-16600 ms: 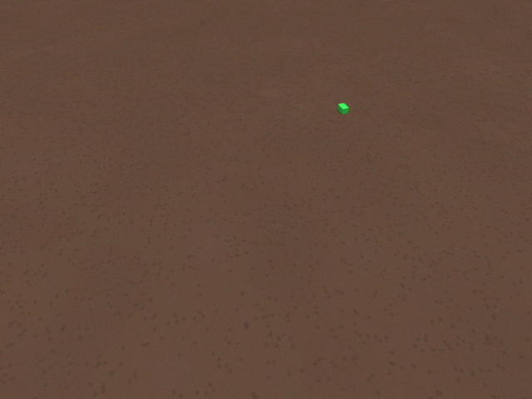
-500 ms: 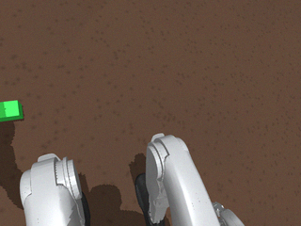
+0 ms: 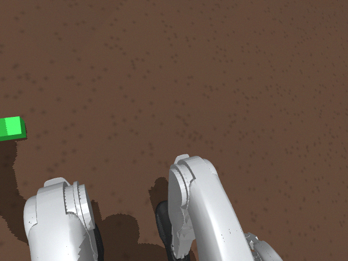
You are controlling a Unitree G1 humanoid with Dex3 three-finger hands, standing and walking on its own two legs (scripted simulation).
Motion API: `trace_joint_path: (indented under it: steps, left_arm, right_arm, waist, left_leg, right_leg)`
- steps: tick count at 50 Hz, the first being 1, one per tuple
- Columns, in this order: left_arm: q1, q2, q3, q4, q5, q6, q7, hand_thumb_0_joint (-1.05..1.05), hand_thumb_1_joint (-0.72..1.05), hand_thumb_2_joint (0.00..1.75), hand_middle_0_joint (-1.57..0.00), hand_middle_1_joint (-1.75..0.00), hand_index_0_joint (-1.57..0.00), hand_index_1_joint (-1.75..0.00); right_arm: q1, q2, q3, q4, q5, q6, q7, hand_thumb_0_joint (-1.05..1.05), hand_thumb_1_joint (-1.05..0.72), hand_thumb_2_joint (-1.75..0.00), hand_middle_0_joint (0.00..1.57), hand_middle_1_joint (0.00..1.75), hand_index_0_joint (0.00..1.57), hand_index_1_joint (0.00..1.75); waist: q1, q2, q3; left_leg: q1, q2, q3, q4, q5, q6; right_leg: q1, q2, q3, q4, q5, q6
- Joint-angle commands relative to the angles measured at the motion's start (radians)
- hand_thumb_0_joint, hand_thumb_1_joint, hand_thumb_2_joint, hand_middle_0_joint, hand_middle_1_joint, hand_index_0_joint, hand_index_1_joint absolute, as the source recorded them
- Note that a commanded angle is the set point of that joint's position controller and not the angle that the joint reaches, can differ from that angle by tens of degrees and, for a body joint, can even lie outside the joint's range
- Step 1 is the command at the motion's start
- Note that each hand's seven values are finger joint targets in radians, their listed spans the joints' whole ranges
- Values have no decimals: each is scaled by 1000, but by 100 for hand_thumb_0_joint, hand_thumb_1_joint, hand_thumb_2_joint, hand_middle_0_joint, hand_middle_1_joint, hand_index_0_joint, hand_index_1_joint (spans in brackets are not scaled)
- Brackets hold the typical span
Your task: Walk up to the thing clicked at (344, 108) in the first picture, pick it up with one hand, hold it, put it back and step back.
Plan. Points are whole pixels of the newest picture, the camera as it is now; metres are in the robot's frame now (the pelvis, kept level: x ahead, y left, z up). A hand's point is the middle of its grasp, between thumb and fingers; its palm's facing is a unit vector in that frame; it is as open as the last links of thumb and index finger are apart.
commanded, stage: rise first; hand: left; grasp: from above
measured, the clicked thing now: (7, 129) +0.47 +0.33 -0.30
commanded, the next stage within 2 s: none
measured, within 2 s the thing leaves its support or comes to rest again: neither
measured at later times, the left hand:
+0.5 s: hand out of the picture +0.42 +0.37 -0.17, palm faces -0.46 -0.08 -0.88, open 12.2 cm
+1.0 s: hand out of the picture +0.42 +0.37 -0.17, palm faces -0.46 -0.08 -0.88, open 12.3 cm
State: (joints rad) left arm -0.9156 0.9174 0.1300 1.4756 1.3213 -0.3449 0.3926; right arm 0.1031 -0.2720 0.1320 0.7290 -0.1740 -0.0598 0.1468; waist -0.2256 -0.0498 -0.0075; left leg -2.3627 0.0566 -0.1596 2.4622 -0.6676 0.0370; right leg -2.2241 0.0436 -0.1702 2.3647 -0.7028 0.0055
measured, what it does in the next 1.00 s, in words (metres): stands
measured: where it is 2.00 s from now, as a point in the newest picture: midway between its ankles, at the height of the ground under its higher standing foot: (137, 259)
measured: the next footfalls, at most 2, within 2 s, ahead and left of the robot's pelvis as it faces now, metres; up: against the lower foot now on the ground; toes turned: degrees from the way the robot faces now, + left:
none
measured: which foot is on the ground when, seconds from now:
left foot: down 0.00-1.00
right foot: down 0.00-1.00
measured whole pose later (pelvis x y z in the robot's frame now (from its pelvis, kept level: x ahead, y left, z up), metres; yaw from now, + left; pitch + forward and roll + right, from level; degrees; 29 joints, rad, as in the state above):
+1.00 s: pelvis +0.00 +0.00 +0.00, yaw +0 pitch +31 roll -11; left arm -0.92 0.93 0.13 1.47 1.32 -0.35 0.38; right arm 0.11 -0.27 0.14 0.73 -0.17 -0.06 0.15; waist -0.23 -0.05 0.00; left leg -2.36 0.05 -0.16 2.47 -0.67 0.04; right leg -2.22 0.05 -0.17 2.36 -0.70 0.01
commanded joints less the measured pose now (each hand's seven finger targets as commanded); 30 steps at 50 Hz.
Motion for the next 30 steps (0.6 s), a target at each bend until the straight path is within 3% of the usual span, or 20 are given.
trace_joint_path:
  steps: [1, 3, 4, 6, 11, 17, 20, 27, 29, 30]
  left_arm:
    - [-282, 280, 35, -124, -36, -11, 29, 0, -20, 73, -38, -68, -37, -69]
    - [-283, 299, 36, -123, -23, -17, 24, 0, -20, 72, -39, -68, -38, -69]
    - [-298, 310, 54, -166, -26, -23, 28, 0, -19, 73, -39, -68, -38, -69]
    - [-282, 296, 47, -120, -29, -27, 33, 0, -20, 72, -39, -68, -38, -69]
    - [-281, 315, 62, -171, -12, -29, 44, 0, -22, 74, -37, -69, -37, -70]
    - [-250, 249, 27, -139, -20, -3, 42, 0, -22, 75, -37, -68, -36, -69]
    - [-251, 273, 37, -143, -27, 4, 40, 0, -20, 73, -39, -66, -38, -67]
    - [-274, 253, 23, -111, -35, -5, 28, 0, -21, 74, -38, -68, -37, -69]
    - [-296, 276, 28, -134, -28, -16, 26, 0, -19, 72, -40, -66, -39, -67]
    - [-289, 304, 47, -124, -22, -17, 29, 0, -19, 71, -39, -67, -39, -68]
  right_arm:
    - [176, -272, -79, -17, 2, -9, -12, 0, -90, -90, 20, 30, 20, 30]
    - [176, -275, -77, -21, 1, -13, -12, 0, -90, -90, 20, 30, 20, 30]
    - [179, -273, -76, -16, -1, -11, -13, 0, -90, -90, 20, 30, 20, 30]
    - [169, -269, -75, -20, -3, -13, -13, 0, -90, -90, 20, 30, 20, 30]
    - [174, -270, -79, -15, -5, -9, -13, 0, -90, -90, 20, 30, 20, 30]
    - [172, -270, -89, -11, 2, -6, -8, 0, -90, -90, 20, 30, 20, 30]
    - [172, -269, -87, -17, 6, -3, -8, 0, -89, -90, 20, 30, 20, 30]
    - [177, -268, -81, -16, 3, -10, -7, 0, -90, -90, 20, 30, 20, 30]
    - [182, -272, -76, -15, 0, -12, -9, 0, -90, -90, 20, 30, 20, 30]
    - [169, -278, -76, -29, 1, -14, -11, 0, -90, -90, 20, 30, 20, 30]
  waist:
    - [-3, 324, -614]
    - [-5, 337, -611]
    - [11, 355, -660]
    - [1, 345, -642]
    - [25, 424, -688]
    - [16, 393, -655]
    - [26, 376, -635]
    - [-7, 340, -608]
    - [-11, 364, -620]
    - [2, 355, -631]
  left_leg:
    - [513, -24, 46, -238, 134, -6]
    - [522, -25, 55, -228, 148, -5]
    - [552, -23, 52, -226, 177, -8]
    - [539, -22, 51, -222, 163, -7]
    - [602, -19, 45, -242, 185, -17]
    - [595, -20, 36, -257, 190, -16]
    - [556, -22, 46, -255, 181, -12]
    - [534, -24, 43, -246, 149, -9]
    - [547, -24, 45, -242, 160, -11]
    - [549, -25, 41, -243, 153, -11]
  right_leg:
    - [249, 35, -29, -241, 203, -34]
    - [260, 35, -20, -240, 211, -33]
    - [275, 36, -24, -234, 231, -33]
    - [267, 37, -22, -237, 221, -33]
    - [253, 38, -35, -218, 227, -41]
    - [213, 37, -42, -218, 237, -42]
    - [234, 36, -34, -228, 235, -40]
    - [238, 35, -30, -233, 210, -37]
    - [255, 36, -30, -232, 218, -36]
    - [248, 34, -31, -227, 210, -38]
